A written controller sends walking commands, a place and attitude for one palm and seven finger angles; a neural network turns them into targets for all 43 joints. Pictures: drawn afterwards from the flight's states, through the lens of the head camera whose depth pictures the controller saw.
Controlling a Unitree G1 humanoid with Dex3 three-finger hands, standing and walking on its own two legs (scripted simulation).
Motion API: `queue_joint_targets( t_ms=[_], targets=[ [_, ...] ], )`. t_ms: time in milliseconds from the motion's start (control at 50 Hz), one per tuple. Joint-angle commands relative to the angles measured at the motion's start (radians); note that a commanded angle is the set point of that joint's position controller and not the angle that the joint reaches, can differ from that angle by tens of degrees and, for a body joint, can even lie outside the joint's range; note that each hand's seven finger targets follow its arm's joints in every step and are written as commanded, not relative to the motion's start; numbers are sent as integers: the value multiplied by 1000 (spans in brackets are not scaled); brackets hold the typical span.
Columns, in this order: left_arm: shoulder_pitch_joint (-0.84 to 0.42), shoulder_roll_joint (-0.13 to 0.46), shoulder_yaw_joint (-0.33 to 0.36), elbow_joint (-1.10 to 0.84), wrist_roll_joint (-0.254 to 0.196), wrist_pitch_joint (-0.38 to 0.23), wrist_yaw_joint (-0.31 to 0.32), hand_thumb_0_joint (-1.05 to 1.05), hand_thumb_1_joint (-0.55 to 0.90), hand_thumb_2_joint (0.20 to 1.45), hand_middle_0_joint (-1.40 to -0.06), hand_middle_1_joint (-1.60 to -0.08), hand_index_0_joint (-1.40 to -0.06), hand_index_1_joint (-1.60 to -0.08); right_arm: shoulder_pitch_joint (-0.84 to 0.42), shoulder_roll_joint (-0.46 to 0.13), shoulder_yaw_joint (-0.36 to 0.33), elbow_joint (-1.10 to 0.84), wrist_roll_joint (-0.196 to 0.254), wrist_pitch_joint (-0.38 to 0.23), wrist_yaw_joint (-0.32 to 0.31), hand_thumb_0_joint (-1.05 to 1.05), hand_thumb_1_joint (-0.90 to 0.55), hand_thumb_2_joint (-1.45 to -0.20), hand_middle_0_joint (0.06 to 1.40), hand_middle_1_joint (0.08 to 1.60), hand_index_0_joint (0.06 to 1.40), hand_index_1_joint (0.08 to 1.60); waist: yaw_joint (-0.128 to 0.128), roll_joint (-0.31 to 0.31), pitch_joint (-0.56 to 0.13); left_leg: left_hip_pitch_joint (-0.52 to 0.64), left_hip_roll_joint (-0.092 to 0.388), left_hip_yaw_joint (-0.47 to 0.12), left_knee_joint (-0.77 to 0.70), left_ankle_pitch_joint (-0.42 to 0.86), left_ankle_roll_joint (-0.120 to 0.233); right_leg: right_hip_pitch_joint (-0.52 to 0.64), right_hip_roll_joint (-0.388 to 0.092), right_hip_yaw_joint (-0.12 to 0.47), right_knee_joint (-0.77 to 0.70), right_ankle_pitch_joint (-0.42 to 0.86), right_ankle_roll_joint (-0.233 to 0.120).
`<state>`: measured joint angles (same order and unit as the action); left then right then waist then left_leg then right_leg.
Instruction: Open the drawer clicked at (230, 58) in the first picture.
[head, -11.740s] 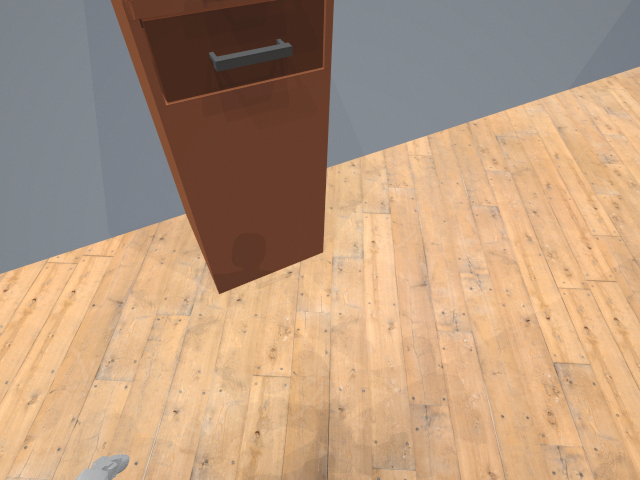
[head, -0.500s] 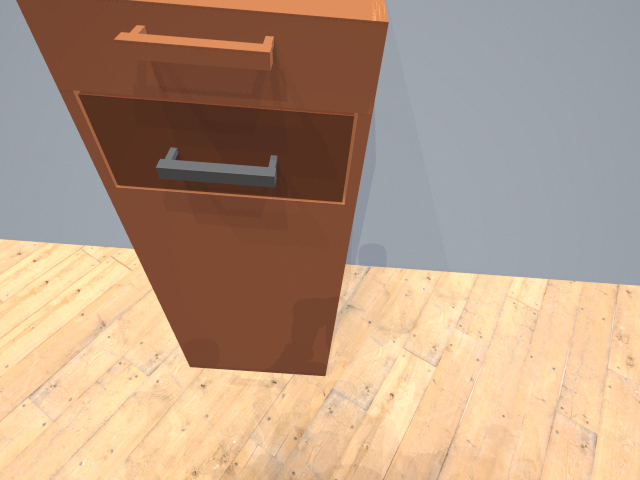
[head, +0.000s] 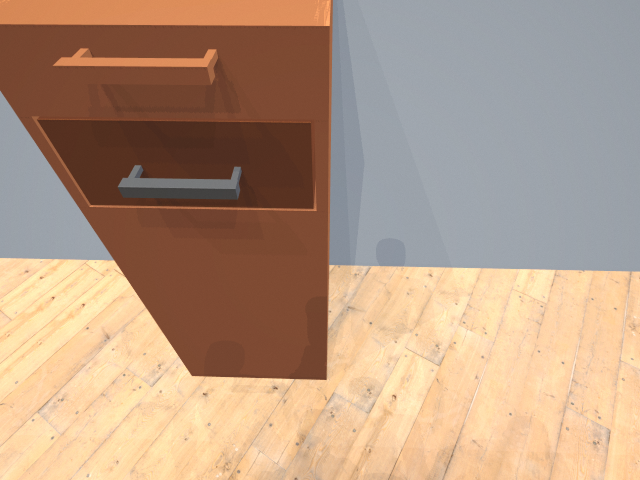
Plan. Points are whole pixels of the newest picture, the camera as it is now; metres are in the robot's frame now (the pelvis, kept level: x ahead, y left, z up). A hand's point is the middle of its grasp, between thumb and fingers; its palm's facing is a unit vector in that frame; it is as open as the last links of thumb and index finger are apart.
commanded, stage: come to a stop and stand still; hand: left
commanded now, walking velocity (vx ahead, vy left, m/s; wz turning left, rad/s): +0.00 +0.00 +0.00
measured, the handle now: (183, 180) +0.51 +0.23 +0.09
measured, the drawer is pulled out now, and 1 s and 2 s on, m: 0.00 0.00 0.00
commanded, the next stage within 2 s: look again from close up in 1.30 s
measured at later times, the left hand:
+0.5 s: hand out of the picture +0.03 +0.19 -0.17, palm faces +0.00 -0.98 -0.20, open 7.4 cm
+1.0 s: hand out of the picture +0.03 +0.22 -0.17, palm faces -0.02 -0.98 -0.20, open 7.4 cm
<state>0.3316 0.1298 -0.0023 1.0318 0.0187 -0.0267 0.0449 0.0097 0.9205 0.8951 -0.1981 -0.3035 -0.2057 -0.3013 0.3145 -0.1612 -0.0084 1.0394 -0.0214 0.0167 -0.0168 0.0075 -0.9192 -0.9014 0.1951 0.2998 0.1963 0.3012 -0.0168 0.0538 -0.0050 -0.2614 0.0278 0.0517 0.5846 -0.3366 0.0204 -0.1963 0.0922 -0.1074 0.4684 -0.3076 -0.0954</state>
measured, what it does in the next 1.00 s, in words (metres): shifts its weight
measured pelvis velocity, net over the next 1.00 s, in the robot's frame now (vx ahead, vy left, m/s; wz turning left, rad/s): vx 0.01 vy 0.05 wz -0.04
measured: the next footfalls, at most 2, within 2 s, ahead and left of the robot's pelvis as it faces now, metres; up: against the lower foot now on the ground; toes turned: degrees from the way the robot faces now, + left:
none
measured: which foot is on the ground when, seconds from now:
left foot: down 0.00-1.00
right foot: down 0.00-1.00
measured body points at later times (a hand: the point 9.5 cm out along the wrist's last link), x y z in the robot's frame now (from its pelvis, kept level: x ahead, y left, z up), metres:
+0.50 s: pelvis +0.03 +0.02 +0.00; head +0.04 +0.03 +0.45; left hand +0.04 +0.24 -0.16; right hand +0.03 -0.21 -0.15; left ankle -0.03 +0.10 -0.73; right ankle -0.04 -0.06 -0.73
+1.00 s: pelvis +0.01 +0.05 +0.01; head +0.02 +0.06 +0.46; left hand +0.03 +0.28 -0.16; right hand +0.00 -0.18 -0.15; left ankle -0.03 +0.10 -0.73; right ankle -0.04 -0.06 -0.73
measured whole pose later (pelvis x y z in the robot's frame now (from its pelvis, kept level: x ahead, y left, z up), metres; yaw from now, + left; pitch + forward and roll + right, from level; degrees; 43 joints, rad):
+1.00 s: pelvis +0.01 +0.05 +0.01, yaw -2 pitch -1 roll +0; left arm 0.28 0.17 0.00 1.10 0.01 0.00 0.04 0.00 0.90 0.90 -0.20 -0.30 -0.20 -0.30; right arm 0.28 -0.16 0.03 1.16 -0.02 -0.03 -0.04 0.00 -0.91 -0.90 0.20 0.30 0.20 0.30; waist 0.00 -0.02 0.02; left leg -0.11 -0.07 0.12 0.41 -0.30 0.10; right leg -0.12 0.00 -0.04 0.46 -0.32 -0.01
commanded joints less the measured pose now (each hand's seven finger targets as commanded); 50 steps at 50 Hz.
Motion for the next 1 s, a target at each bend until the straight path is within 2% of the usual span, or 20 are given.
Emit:
queue_joint_targets(
  t_ms=[0,20,40,60,120,140,200,280,360,440,500,560,680,980],
  targets=[
    [57,105,19,-22,-10,-15,6,0,900,900,-200,-300,-200,-300,53,-78,-4,-5,6,-43,-18,0,-900,-900,200,300,200,300,11,-41,-10,96,99,-73,-125,268,44,3,-188,195,-77,344,60],
    [63,106,20,-12,-8,-17,10,0,900,900,-200,-300,-200,-300,46,-79,-2,5,5,-40,-24,0,-900,-900,200,300,200,300,13,-61,3,91,104,-63,-90,303,45,12,-189,198,-82,403,77],
    [58,116,20,-1,-9,-13,12,0,900,900,-200,-300,-200,-300,41,-64,1,22,6,-43,-26,0,-900,-900,200,300,200,300,13,36,-3,93,97,-62,-109,360,41,29,-197,189,-64,436,79],
    [52,134,20,6,-11,-10,9,0,900,900,-200,-300,-200,-300,30,-63,8,25,7,-41,-27,0,-900,-900,200,300,200,300,14,35,12,86,94,-63,-113,370,39,41,-194,183,-58,440,77],
    [62,138,19,20,-8,-11,9,0,900,900,-200,-300,-200,-300,16,-64,13,27,9,-37,-30,0,-900,-900,200,300,200,300,15,-55,30,37,81,-46,-123,252,25,86,-210,205,-81,492,80],
    [67,135,17,27,-8,-11,10,0,900,900,-200,-300,-200,-300,10,-60,13,33,10,-38,-30,0,-900,-900,200,300,200,300,18,-70,35,35,80,-39,-132,254,23,99,-214,202,-84,536,85],
    [62,136,14,32,-9,-10,10,0,900,900,-200,-300,-200,-300,10,-71,16,42,9,-39,-32,0,-900,-900,200,300,200,300,14,-68,35,49,79,-42,-146,253,20,104,-214,200,-78,542,77],
    [61,137,12,33,-10,-9,10,0,900,900,-200,-300,-200,-300,7,-85,18,54,8,-44,-33,0,-900,-900,200,300,200,300,15,-59,8,89,85,-48,-153,332,24,112,-211,192,-65,562,72],
    [48,140,11,31,-10,-6,9,0,900,900,-200,-300,-200,-300,12,-96,19,63,8,-49,-35,0,-900,-900,200,300,200,300,16,-36,2,124,95,-60,-162,416,31,101,-203,175,-52,507,57],
    [43,138,9,36,-9,-3,8,0,900,900,-200,-300,-200,-300,9,-98,20,71,8,-48,-36,0,-900,-900,200,300,200,300,16,-58,27,124,96,-67,-178,403,34,87,-203,176,-55,477,51],
    [39,139,10,36,-10,-2,7,0,900,900,-200,-300,-200,-300,13,-107,18,74,6,-51,-36,0,-900,-900,200,300,200,300,16,-53,16,145,100,-73,-183,448,39,83,-202,173,-46,459,43],
    [32,139,9,35,-10,2,6,0,900,900,-200,-300,-200,-300,13,-110,19,83,6,-53,-37,0,-900,-900,200,300,200,300,19,-38,35,147,104,-79,-199,453,44,65,-196,167,-45,389,40],
    [17,142,10,37,-9,9,4,0,900,900,-200,-300,-200,-300,20,-117,18,86,7,-56,-38,0,-900,-900,200,300,200,300,20,-52,47,147,109,-94,-221,452,53,49,-189,162,-40,296,40],
    [-5,150,14,44,-7,15,0,0,900,900,-200,-300,-200,-300,8,-133,11,90,8,-61,-37,0,-900,-900,200,300,200,300,21,-55,69,142,114,-112,-259,398,59,19,-191,164,-53,203,47]
  ],
)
